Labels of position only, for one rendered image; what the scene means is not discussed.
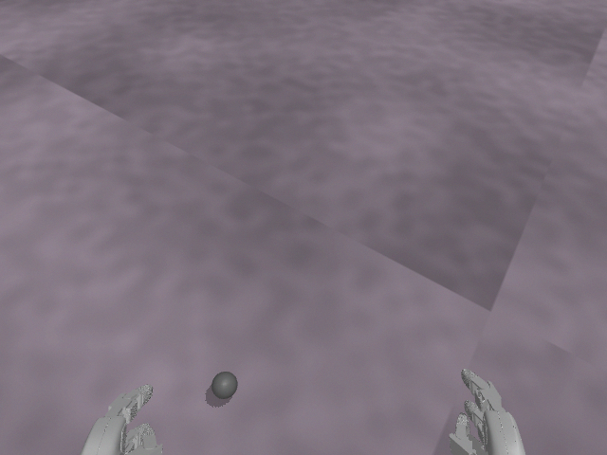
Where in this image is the right robot hand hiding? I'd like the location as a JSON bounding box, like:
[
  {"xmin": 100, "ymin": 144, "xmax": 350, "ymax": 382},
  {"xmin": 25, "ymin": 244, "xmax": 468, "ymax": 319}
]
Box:
[{"xmin": 450, "ymin": 369, "xmax": 525, "ymax": 455}]

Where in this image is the ball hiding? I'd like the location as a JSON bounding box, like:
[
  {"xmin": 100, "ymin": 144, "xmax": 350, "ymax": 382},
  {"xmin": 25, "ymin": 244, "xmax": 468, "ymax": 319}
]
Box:
[{"xmin": 212, "ymin": 372, "xmax": 238, "ymax": 399}]

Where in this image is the left robot hand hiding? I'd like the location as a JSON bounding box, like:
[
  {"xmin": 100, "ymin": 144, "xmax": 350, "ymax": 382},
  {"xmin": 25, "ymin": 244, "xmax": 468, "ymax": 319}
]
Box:
[{"xmin": 80, "ymin": 385, "xmax": 162, "ymax": 455}]

